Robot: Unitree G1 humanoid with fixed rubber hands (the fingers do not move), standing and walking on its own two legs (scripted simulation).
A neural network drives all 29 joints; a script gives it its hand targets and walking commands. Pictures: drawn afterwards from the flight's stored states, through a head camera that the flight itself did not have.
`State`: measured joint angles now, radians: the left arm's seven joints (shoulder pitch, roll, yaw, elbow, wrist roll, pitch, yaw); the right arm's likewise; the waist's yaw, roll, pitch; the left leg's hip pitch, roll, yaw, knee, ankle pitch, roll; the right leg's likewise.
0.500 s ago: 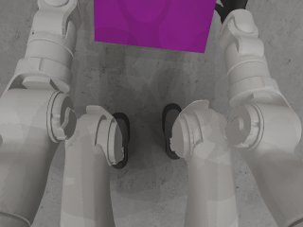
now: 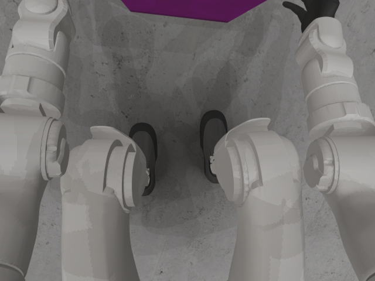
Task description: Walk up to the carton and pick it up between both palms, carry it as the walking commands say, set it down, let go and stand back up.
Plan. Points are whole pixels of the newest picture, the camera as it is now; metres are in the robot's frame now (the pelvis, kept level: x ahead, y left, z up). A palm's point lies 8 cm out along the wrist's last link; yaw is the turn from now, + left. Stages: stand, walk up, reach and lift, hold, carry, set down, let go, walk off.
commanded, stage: set down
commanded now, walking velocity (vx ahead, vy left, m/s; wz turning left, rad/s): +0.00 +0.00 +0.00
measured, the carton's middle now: out of the picture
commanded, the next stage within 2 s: let go in 1.50 s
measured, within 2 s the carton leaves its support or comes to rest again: neither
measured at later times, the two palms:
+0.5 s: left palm out of the picture +0.56 +0.14 -0.11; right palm out of the picture +0.49 -0.25 -0.11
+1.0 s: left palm out of the picture +0.56 +0.16 +0.04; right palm out of the picture +0.48 -0.24 +0.03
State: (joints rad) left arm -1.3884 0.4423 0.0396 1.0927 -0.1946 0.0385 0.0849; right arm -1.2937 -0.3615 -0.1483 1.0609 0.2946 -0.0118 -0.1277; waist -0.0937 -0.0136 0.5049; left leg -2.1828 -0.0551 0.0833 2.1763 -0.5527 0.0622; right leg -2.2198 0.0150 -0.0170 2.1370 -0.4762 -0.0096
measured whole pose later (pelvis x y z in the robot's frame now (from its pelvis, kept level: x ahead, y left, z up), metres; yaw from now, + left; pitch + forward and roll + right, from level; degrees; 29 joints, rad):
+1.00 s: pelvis +0.00 +0.00 +0.15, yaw -2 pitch +25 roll +1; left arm -1.28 0.46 0.13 0.63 -0.20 0.36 0.01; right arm -1.05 -0.36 -0.15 0.36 0.25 0.40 -0.17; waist -0.06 -0.03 0.52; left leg -1.64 -0.05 0.06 1.72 -0.51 0.05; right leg -1.69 0.05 0.02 1.69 -0.43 -0.01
